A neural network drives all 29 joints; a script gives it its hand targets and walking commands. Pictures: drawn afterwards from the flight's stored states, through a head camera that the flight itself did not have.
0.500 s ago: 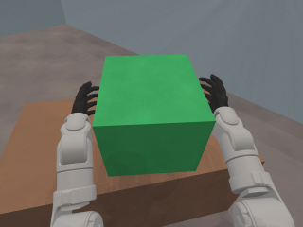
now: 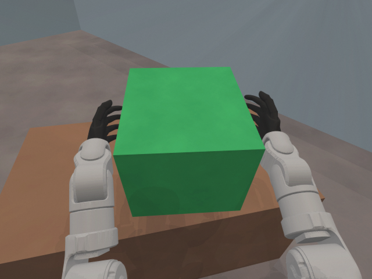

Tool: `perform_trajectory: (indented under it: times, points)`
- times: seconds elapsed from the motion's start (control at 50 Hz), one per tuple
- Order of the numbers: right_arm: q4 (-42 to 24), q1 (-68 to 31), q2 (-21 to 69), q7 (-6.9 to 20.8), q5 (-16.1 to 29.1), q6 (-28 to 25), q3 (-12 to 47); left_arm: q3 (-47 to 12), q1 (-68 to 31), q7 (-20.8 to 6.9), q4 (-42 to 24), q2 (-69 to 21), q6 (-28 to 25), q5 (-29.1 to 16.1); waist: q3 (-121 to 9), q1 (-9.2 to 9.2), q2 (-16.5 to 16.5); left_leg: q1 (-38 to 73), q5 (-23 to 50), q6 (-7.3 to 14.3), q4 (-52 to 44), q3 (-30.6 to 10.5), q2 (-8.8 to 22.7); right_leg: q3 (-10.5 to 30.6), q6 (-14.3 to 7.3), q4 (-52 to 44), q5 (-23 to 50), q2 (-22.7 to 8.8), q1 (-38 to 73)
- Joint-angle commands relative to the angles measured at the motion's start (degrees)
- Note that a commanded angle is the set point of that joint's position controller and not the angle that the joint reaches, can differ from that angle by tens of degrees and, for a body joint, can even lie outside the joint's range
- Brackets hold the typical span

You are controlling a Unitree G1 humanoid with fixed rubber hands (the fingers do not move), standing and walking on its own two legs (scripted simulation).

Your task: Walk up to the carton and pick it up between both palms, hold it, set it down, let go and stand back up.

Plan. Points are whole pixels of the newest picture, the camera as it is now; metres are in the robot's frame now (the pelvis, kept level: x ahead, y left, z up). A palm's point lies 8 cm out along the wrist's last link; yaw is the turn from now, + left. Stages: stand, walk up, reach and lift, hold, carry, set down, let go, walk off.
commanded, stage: hold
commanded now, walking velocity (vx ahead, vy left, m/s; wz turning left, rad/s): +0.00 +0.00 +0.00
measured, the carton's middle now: (183, 137) +0.41 +0.02 +0.13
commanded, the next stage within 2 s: set down in 0.54 s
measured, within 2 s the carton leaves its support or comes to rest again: neither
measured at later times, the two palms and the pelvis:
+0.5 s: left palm (101, 139) +0.34 +0.18 +0.18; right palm (269, 131) +0.36 -0.16 +0.19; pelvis +0.00 +0.00 +0.00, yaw +0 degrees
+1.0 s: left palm (95, 146) +0.35 +0.20 +0.16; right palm (257, 138) +0.37 -0.14 +0.16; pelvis +0.01 +0.00 +0.00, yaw +1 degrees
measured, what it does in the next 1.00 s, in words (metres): stands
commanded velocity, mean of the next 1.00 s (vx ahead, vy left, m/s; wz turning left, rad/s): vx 0.00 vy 0.00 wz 0.00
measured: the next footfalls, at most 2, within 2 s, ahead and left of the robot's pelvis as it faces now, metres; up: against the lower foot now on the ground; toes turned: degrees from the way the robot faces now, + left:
none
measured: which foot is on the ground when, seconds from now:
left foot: down 0.00-1.00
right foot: down 0.00-1.00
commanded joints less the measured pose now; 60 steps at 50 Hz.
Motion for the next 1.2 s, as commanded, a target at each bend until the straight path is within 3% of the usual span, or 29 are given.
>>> perform_trajectory:
  times: [0.0,0.14,0.2,0.28,0.34,0.52,0.56,0.6,0.76,0.86,0.94,1.04,1.1,1.18]
  points:
    - [-13.96,-35.32,28.75,5.59,4.17,-2.91,23.28,-25.44,-33.27,-7.74,-6.89,-26.39,-3.59,-8.83,-18.09,-0.32,2.59,12.23,11.69,-0.23,1.15,1.6,-2.72,-1.79,2.15,-1.58,12.67,2.35,-2.82]
    - [-15.0,-35.31,28.66,5.58,4.31,-3.22,23.36,-27.19,-34.44,-7.73,-7.99,-26.37,-4.04,-9.64,-18.82,-0.86,3.92,12.18,11.97,-1.04,1.56,1.38,-2.88,-2.05,2.04,-1.58,12.45,2.35,-3.59]
    - [-13.05,-35.48,28.12,6.11,3.78,-2.93,22.54,-26.08,-34.1,-7.61,-6.33,-26.43,-3.86,-8.78,-16.02,-0.16,4.34,11.0,8.86,-0.71,0.41,1.51,-2.67,-2.08,1.64,-2.23,7.55,2.42,-4.38]
    - [-13.28,-35.98,27.8,6.31,3.53,-3.3,21.59,-27.49,-35.07,-7.12,-7.54,-27.93,-3.88,-9.67,-18.58,-1.23,5.12,12.77,10.56,-1.43,1.04,1.15,-2.11,-2.34,1.26,-2.1,7.77,2.83,-4.48]
    - [-12.72,-36.25,27.81,6.64,2.92,-3.39,21.41,-26.6,-35.39,-7.13,-6.62,-27.2,-3.88,-8.87,-17.2,-0.56,4.69,11.41,8.77,-1.06,0.23,1.18,-2.15,-2.29,1.22,-2.5,6.15,2.67,-5.27]
    - [-12.33,-38.15,29.22,6.19,3.32,-3.75,22.41,-24.9,-35.32,-7.37,-3.85,-26.76,-4.37,-8.67,-18.51,0.23,3.02,11.01,8.89,0.02,0.67,1.76,-2.82,-1.85,2.12,-1.72,9.29,1.99,-4.04]
    - [-16.21,-37.95,30.59,5.68,2.47,-4.14,24.38,-26.68,-34.79,-8.82,-4.59,-26.28,-4.98,-7.88,-20.8,-0.19,3.2,11.58,11.78,0.25,1.45,1.57,-2.76,-2.37,2.8,-1.25,12.99,1.96,-0.19]
    - [-16.19,-37.15,31.15,5.44,2.28,-5.0,24.88,-26.67,-35.01,-9.36,-5.9,-26.04,-6.27,-7.67,-21.95,-0.14,3.24,11.83,12.72,0.11,1.7,1.69,-2.86,-2.63,2.96,-0.66,14.44,2.04,0.83]
    - [-10.41,-32.46,27.26,6.81,-5.89,-13.43,17.02,-19.62,-29.85,-11.61,2.18,-23.73,-12.33,-2.35,-10.22,0.74,3.51,9.02,3.98,0.02,-1.73,3.32,-2.09,-4.68,1.75,-2.86,2.52,0.91,-1.61]
    - [-7.53,-31.38,25.44,7.83,-9.37,-19.31,14.29,-20.07,-28.67,-11.97,5.07,-24.35,-15.38,-1.53,-9.46,1.01,3.68,9.74,2.07,-0.2,-2.86,3.84,-1.18,-6.08,0.68,-3.32,-2.52,0.81,-2.8]
    - [-8.28,-30.75,25.81,8.05,-10.4,-23.2,14.96,-22.68,-27.86,-10.67,4.57,-25.52,-18.14,-2.7,-13.04,1.1,4.19,11.65,7.91,-0.92,-1.19,4.02,-1.19,-6.16,0.47,-2.82,1.87,1.13,-1.8]
    - [-9.56,-31.14,27.38,7.19,-9.79,-26.86,18.83,-26.52,-28.75,-8.96,2.13,-27.03,-22.03,-4.82,-20.36,1.82,4.1,13.25,18.07,-1.99,1.67,3.6,-1.28,-5.62,1.03,-0.91,12.46,1.26,1.41]
    - [-8.32,-29.66,28.19,6.84,-9.52,-27.47,20.68,-25.94,-27.12,-8.34,4.04,-25.99,-23.35,-4.59,-19.57,3.14,3.19,11.36,18.6,-1.48,1.51,3.65,-1.51,-5.05,1.56,-0.55,16.04,0.88,3.63]
    - [-7.58,-27.07,28.79,5.78,-8.45,-27.31,22.56,-24.96,-25.17,-8.58,3.17,-25.15,-23.83,-3.94,-18.94,3.37,3.05,9.53,20.69,-1.21,1.78,3.51,-2.11,-4.1,2.4,0.53,23.19,0.34,7.29]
